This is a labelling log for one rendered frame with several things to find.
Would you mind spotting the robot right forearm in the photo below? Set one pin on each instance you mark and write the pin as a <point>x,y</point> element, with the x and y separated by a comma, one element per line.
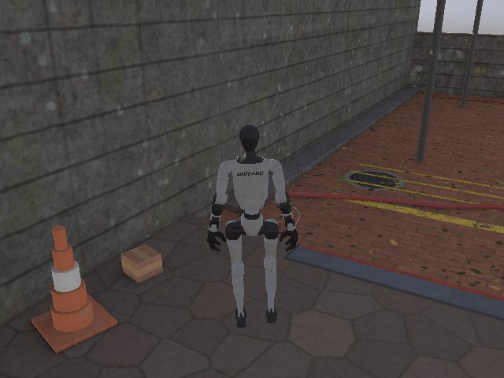
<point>285,208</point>

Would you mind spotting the right robot thigh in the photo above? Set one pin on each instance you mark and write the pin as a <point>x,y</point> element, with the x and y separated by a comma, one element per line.
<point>270,233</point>

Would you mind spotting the robot right upper arm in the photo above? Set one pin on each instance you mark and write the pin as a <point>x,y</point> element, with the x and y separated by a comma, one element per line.
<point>278,180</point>

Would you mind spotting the left robot hand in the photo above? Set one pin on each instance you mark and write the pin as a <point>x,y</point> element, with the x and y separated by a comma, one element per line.
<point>211,240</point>

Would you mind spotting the right robot hand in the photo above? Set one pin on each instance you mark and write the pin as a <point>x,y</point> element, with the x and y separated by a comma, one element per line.
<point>292,240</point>

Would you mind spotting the robot head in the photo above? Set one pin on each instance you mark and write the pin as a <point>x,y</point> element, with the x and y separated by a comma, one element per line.
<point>249,136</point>

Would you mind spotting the robot left forearm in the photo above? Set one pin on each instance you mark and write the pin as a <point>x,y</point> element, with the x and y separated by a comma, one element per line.
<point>215,215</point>

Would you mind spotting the robot left upper arm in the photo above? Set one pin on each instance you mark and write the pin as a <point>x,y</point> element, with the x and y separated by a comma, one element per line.
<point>222,181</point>

